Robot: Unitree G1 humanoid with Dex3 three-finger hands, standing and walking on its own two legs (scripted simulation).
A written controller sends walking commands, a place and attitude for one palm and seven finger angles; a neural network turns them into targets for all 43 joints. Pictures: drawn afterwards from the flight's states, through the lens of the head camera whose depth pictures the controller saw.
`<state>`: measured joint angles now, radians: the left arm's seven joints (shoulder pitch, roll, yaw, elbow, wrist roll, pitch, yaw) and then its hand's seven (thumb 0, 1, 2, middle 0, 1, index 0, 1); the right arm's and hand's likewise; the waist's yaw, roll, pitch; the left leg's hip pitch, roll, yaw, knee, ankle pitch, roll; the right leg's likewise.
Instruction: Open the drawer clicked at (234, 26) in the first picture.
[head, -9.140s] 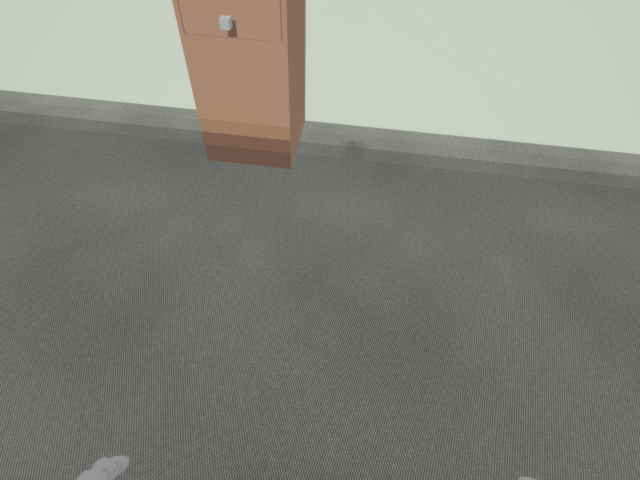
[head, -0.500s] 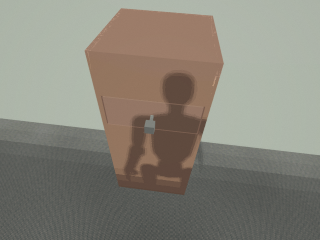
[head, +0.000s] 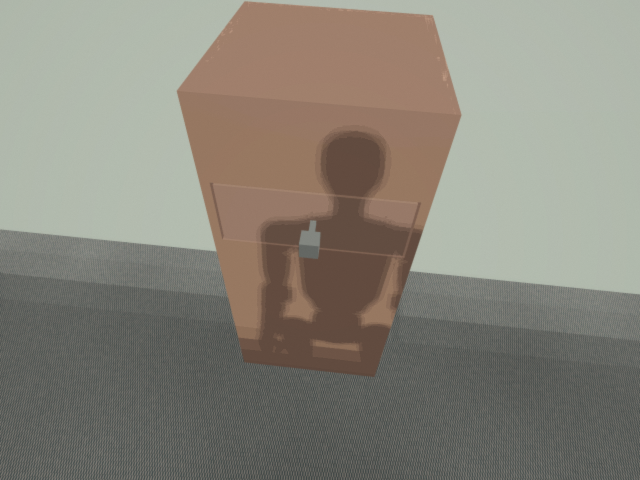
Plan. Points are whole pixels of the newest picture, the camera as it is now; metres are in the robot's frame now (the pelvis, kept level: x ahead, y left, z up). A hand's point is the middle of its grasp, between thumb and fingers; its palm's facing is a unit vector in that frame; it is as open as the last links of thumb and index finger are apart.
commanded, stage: look again from close up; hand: left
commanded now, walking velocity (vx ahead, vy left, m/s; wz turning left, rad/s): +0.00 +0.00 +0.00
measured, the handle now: (310, 237) +0.56 +0.05 -0.08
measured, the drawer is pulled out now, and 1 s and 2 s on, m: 0.00 0.00 0.00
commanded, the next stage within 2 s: shuffle to correct the standing spot in 0.60 s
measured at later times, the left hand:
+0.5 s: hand out of the picture -0.01 +0.13 -0.18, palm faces +0.03 -0.99 -0.14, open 7.4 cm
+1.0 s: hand out of the picture -0.01 +0.11 -0.18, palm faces -0.01 -0.99 -0.16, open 7.4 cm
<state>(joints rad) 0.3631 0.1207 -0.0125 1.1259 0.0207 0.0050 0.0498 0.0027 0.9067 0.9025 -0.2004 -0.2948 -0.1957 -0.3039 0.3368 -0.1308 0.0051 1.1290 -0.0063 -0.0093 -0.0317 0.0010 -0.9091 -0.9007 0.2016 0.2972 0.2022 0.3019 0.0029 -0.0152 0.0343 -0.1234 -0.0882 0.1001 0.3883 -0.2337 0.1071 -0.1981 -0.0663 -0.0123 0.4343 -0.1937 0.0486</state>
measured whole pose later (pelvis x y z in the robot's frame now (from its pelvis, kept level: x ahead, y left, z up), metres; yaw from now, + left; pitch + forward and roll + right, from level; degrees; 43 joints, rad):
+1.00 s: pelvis +0.02 -0.05 +0.00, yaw -2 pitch -1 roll +1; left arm 0.37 0.12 0.03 1.09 0.04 0.04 0.01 0.00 0.91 0.90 -0.20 -0.29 -0.19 -0.30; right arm 0.35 -0.12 -0.02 1.14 -0.02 -0.01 -0.06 0.00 -0.91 -0.90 0.20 0.30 0.20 0.30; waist -0.02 -0.02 0.01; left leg -0.13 -0.02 0.11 0.42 -0.28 0.05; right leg -0.30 -0.03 -0.05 0.65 -0.36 0.00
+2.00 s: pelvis +0.03 +0.00 -0.01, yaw -1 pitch -2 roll -1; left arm 0.27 0.23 0.02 0.90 0.03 0.03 0.03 0.00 0.91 0.90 -0.20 -0.29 -0.19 -0.30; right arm 0.29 -0.18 -0.01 0.92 -0.02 0.01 -0.01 0.00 -0.92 -0.90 0.20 0.30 0.20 0.30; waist -0.01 -0.01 0.01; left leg -0.26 -0.08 0.08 0.53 -0.24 0.12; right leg -0.24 -0.07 0.02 0.52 -0.26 0.01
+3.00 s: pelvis +0.01 -0.05 +0.00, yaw -1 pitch -2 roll -1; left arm 0.37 0.12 -0.01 1.07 0.02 -0.01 0.04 0.00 0.91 0.90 -0.20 -0.29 -0.20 -0.30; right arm 0.33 -0.12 -0.01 1.12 -0.01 0.01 -0.01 0.00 -0.91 -0.90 0.20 0.30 0.20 0.30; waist -0.01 -0.01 0.00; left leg -0.27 -0.01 0.04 0.48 -0.18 0.04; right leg -0.23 -0.01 -0.02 0.45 -0.19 0.01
